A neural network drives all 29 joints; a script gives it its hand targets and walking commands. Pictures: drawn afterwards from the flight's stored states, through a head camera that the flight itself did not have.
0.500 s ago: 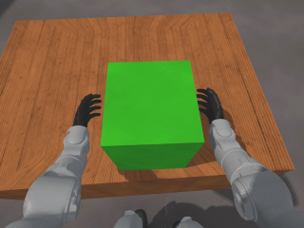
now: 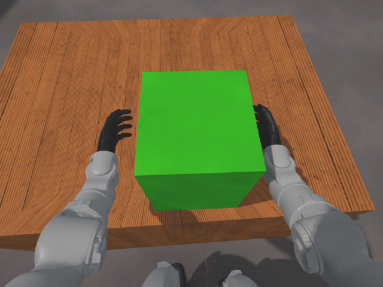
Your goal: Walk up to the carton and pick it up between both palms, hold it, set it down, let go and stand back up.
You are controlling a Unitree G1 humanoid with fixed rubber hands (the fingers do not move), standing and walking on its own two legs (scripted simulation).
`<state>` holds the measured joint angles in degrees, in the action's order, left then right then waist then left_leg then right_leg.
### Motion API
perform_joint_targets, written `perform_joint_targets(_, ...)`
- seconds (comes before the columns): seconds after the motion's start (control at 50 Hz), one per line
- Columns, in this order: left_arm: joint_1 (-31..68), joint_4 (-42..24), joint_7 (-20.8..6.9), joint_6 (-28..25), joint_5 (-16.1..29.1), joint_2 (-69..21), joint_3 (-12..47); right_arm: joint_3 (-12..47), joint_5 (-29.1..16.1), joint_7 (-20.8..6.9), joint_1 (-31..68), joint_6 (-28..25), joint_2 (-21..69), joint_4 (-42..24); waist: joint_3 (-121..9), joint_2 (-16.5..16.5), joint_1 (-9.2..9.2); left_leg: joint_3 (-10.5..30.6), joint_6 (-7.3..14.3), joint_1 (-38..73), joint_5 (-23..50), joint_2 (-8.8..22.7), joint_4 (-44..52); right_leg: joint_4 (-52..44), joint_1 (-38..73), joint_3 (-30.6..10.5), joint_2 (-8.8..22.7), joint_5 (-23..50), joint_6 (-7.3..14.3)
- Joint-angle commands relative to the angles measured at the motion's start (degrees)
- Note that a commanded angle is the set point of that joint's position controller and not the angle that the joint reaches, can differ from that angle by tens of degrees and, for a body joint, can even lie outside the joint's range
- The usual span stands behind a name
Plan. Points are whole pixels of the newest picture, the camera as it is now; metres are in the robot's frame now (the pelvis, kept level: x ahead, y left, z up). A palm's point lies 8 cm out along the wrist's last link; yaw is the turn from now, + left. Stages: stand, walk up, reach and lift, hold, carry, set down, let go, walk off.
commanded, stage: reach and lift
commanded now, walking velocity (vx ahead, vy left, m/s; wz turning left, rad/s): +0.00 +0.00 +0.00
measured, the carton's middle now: (195, 148) +0.40 +0.02 -0.01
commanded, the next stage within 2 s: none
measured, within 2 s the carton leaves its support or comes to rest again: neither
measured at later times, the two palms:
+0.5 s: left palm (128, 147) +0.41 +0.17 -0.02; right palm (258, 143) +0.42 -0.13 -0.01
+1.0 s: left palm (129, 148) +0.41 +0.16 -0.02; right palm (258, 144) +0.42 -0.13 -0.02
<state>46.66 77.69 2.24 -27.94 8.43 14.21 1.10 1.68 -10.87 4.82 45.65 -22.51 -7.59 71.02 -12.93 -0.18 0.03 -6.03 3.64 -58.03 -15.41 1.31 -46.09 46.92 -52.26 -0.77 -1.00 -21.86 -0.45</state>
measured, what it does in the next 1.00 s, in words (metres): stands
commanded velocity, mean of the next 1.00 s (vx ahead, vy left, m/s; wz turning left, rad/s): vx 0.00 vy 0.00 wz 0.00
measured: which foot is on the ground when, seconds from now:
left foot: down 0.00-1.00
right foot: down 0.00-1.00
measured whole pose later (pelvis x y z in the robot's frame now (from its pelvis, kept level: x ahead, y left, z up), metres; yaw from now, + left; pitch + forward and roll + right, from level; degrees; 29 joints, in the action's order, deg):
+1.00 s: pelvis +0.01 +0.00 +0.00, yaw +0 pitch +27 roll -2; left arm 49.2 85.7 5.4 -39.0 4.0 6.3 -10.2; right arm -22.1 14.5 8.9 47.3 -35.3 0.3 76.3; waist -10.6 1.6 0.0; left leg -6.0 3.9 -58.2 -16.5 1.3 -47.2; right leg 47.6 -52.3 -0.8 -1.0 -22.7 -0.8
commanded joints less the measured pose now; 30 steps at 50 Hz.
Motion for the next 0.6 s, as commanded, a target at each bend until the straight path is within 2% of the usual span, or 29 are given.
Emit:
perform_joint_targets(0.0,34.3,-10.4,1.0,-4.8,1.8,-4.1,-1.8,-9.3,6.5,1.3,31.0,-4.6,3.2,-12.2,-47.3,4.2,0.56,8.2,-7.1,39.6,23.1,0.8,-4.4,-6.8,-2.0,3.6,-1.2,11.3,0.3)
perform_joint_targets(0.06,34.0,-10.7,1.6,-5.0,-1.1,-4.6,-4.6,-11.2,9.0,1.7,30.5,-4.9,5.2,-12.8,-47.9,3.7,-0.10,7.8,-6.9,38.6,23.3,0.5,-4.3,-7.0,0.6,3.5,-1.2,12.6,0.3)
perform_joint_targets(0.16,31.4,-11.3,2.7,-5.2,-6.9,-5.8,-9.7,-13.4,13.2,2.9,29.3,-6.4,7.2,-12.3,-49.2,3.8,-1.08,7.4,-7.0,37.6,27.9,-0.2,-5.1,-6.1,5.4,3.2,-1.5,20.0,0.3)
perform_joint_targets(0.22,30.5,-12.0,2.6,-5.2,-10.3,-8.9,-10.8,-13.8,15.8,2.8,29.0,-7.5,10.6,-11.7,-49.2,4.1,-1.30,7.5,-7.2,38.3,30.9,-0.2,-5.3,-5.7,7.1,3.3,-1.7,24.1,0.3)
perform_joint_targets(0.28,31.6,-11.2,1.1,-5.6,-13.0,-16.3,-10.2,-13.0,19.2,1.3,30.1,-8.3,18.6,-11.0,-48.6,3.5,-1.31,7.6,-6.7,38.3,31.3,-0.1,-5.3,-5.6,8.1,3.4,-1.6,25.5,0.3)
perform_joint_targets(0.32,33.1,-9.2,-1.0,-6.2,-15.9,-25.6,-9.3,-12.3,23.2,-0.7,31.6,-8.9,28.9,-10.5,-47.9,3.0,-1.23,7.3,-6.2,37.8,30.5,0.0,-5.1,-5.6,9.1,3.6,-1.4,26.0,0.3)
perform_joint_targets(0.38,35.8,-3.0,-4.6,-7.9,-19.9,-38.8,-6.8,-11.4,30.9,-3.9,31.0,-10.1,44.6,-6.9,-44.5,1.9,-0.18,6.9,-5.3,36.3,28.2,0.2,-4.8,-5.3,10.8,3.9,-0.9,27.3,0.7)
perform_joint_targets(0.44,35.0,1.1,-5.4,-9.6,-21.4,-41.7,-4.9,-13.2,35.9,-5.3,27.1,-11.6,47.4,-1.1,-43.3,3.4,0.47,6.7,-5.7,37.7,29.6,1.2,-5.4,-4.7,9.3,4.4,-1.0,26.6,1.1)
perform_joint_targets(0.52,34.1,3.9,-4.8,-11.0,-21.3,-41.9,-3.9,-14.1,37.7,-5.9,24.9,-12.7,46.5,4.9,-40.4,4.2,0.93,7.1,-6.2,40.6,31.7,2.3,-5.3,-5.0,4.6,4.9,-1.5,22.2,1.2)
perform_joint_targets(0.58,34.1,4.9,-4.5,-11.5,-21.3,-41.6,-3.9,-14.2,38.1,-5.8,24.2,-13.0,46.5,7.4,-39.6,3.7,0.93,6.6,-6.0,39.4,30.1,2.2,-5.0,-5.1,4.0,4.5,-1.6,20.9,1.1)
